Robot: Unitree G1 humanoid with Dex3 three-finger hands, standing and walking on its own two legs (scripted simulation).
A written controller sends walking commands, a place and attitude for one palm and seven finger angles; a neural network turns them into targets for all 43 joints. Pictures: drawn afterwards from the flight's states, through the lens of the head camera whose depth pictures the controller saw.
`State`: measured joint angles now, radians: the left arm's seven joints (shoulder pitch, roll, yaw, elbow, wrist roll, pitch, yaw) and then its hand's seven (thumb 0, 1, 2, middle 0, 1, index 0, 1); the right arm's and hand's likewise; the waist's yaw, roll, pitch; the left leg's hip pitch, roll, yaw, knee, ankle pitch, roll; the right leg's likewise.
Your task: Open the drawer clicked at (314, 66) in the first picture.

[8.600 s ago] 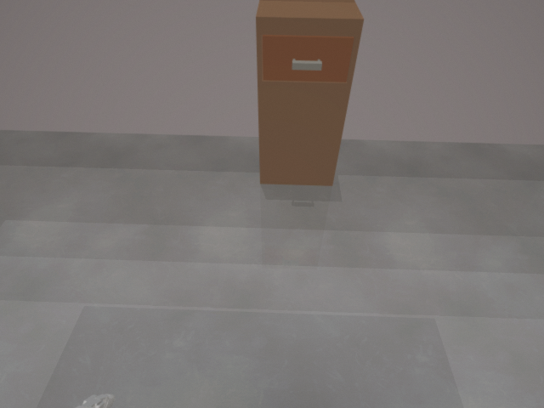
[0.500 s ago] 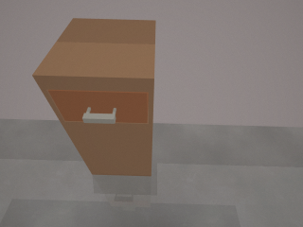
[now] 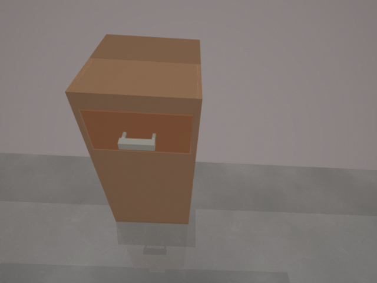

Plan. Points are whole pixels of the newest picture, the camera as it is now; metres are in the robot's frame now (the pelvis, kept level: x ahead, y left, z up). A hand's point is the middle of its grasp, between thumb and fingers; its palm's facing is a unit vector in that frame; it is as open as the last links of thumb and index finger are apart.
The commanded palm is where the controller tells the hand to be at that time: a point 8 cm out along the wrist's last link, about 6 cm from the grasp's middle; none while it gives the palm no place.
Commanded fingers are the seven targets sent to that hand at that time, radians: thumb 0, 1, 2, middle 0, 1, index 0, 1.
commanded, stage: shuffle to correct the standing spot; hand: left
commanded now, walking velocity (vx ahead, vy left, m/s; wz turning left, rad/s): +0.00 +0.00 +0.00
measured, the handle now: (138, 139) +0.56 +0.21 -0.08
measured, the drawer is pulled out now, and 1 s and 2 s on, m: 0.00 0.00 0.00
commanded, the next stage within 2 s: come to a stop and stand still in 0.24 s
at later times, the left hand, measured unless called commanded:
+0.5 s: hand out of the picture -0.01 +0.13 -0.18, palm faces +0.09 -0.99 -0.14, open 7.4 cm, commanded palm none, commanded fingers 0.00 0.90 0.90 -0.20 -0.30 -0.20 -0.30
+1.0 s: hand out of the picture +0.11 +0.18 -0.17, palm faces +0.00 -0.96 -0.27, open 7.4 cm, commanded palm none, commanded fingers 0.00 0.90 0.90 -0.20 -0.30 -0.20 -0.30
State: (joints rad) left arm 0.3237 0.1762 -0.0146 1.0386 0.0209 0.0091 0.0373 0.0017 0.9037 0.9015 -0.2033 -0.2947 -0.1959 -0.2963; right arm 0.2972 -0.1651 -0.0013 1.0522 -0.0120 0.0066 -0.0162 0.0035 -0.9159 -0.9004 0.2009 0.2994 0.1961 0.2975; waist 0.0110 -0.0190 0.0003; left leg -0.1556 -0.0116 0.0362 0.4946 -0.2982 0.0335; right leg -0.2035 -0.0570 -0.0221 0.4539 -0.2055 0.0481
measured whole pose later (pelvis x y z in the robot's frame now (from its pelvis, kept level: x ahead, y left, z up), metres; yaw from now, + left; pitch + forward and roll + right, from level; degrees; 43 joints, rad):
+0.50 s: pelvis +0.06 -0.01 -0.01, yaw +1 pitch +1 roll -1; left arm 0.43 0.09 0.01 1.11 0.02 -0.02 0.04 0.00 0.90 0.90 -0.20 -0.29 -0.19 -0.30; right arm 0.36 -0.14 -0.01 1.12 -0.01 -0.01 -0.04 0.00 -0.91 -0.90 0.20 0.30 0.19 0.30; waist 0.01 0.01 0.00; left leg -0.16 0.02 0.03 0.56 -0.41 0.01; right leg -0.21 -0.03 -0.04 0.54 -0.34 0.03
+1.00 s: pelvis +0.05 -0.02 -0.01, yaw +1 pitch -1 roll -1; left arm 0.22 0.19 0.02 0.96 0.03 -0.01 0.05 0.00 0.91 0.90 -0.20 -0.29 -0.19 -0.30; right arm 0.25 -0.16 -0.04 1.00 0.00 0.03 -0.02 0.01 -0.91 -0.90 0.20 0.30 0.20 0.30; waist -0.03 0.02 0.10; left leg -0.29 0.02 0.04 0.82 -0.48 0.01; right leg -0.26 -0.02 -0.08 0.59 -0.31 -0.01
